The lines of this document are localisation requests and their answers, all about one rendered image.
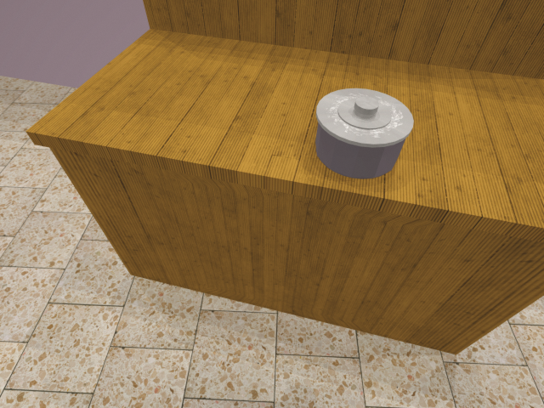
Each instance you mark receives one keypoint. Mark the pot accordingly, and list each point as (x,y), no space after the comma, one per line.
(355,161)

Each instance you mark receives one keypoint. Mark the table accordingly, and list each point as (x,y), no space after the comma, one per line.
(194,150)

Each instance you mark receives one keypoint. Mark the knob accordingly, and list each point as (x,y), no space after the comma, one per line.
(366,105)

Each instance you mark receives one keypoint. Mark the lid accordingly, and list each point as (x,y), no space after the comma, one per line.
(391,124)

